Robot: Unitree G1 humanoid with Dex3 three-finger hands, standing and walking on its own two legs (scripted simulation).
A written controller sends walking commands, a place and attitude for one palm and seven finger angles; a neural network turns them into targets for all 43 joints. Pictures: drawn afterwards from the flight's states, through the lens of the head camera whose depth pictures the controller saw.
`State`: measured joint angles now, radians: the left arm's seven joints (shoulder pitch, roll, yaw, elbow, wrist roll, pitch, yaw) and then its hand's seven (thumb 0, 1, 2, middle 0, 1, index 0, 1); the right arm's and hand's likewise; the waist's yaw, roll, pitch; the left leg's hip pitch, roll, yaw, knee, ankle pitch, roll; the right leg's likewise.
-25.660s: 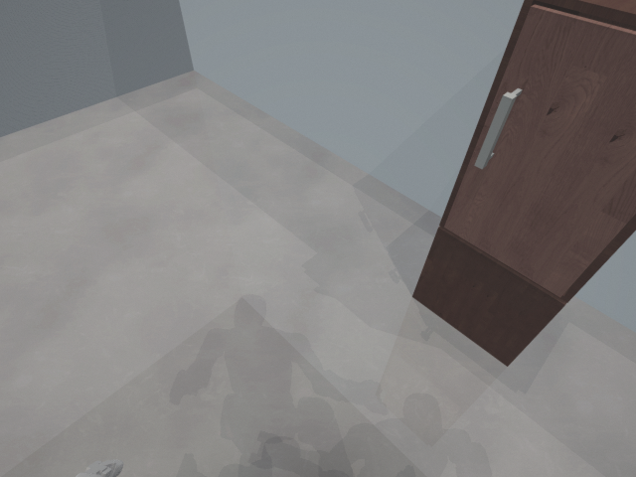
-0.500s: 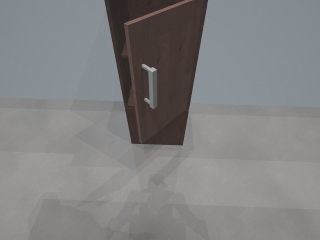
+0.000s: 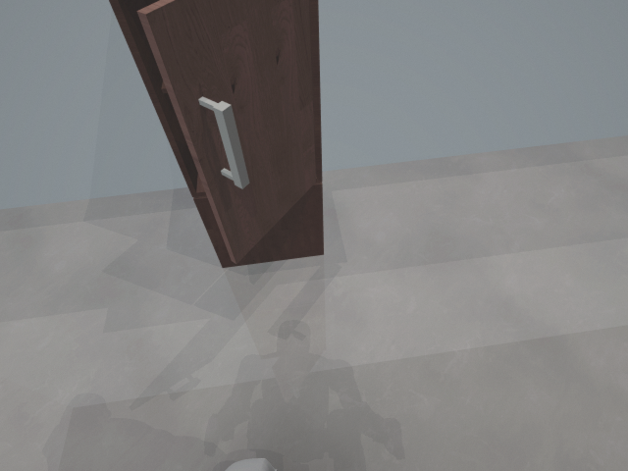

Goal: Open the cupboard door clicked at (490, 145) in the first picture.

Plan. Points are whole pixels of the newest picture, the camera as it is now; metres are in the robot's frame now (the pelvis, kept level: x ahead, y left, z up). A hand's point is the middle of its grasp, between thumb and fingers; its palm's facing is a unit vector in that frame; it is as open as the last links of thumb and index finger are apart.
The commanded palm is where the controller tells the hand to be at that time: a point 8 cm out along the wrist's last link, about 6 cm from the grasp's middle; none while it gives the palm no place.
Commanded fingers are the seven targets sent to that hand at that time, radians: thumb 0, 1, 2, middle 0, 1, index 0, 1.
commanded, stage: walk to a spot facing it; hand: left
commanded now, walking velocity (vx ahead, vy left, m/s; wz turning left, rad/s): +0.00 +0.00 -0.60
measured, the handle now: (224, 145) +0.61 +0.21 +0.03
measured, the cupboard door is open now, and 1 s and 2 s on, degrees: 47 47 47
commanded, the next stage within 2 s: none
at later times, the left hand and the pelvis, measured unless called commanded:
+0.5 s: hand out of the picture +0.13 +0.22 -0.16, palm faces -0.18 -0.95 -0.25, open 7.4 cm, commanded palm none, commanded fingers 0.00 0.90 0.90 -0.20 -0.30 -0.20 -0.30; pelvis +0.00 +0.02 +0.01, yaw -15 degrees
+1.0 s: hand (252, 423) +0.20 +0.12 -0.15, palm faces -0.53 -0.83 -0.20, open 7.4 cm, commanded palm none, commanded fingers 0.00 0.90 0.90 -0.20 -0.30 -0.20 -0.30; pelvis +0.00 +0.00 +0.01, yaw -33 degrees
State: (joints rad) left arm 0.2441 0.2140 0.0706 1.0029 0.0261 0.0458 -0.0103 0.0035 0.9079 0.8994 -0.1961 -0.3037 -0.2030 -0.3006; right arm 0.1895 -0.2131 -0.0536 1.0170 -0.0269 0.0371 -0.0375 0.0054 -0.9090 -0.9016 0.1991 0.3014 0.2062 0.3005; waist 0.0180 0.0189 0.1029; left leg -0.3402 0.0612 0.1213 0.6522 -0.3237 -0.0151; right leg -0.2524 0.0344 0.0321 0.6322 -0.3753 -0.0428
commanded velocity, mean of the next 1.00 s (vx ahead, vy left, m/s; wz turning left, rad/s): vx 0.01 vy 0.00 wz -0.60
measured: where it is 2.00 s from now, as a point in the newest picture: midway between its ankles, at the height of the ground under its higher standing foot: outside the picture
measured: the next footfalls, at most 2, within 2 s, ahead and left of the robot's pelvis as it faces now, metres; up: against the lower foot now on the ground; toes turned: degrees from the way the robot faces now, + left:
left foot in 0.38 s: +0.06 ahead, +0.16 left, +0.00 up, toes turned -13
right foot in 0.62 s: +0.02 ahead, -0.14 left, +0.00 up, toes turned -21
